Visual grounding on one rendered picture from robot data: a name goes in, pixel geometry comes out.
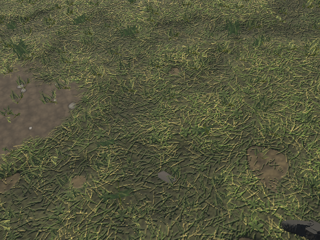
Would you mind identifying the robot right hand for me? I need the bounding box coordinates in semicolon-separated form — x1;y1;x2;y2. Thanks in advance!
281;219;320;240

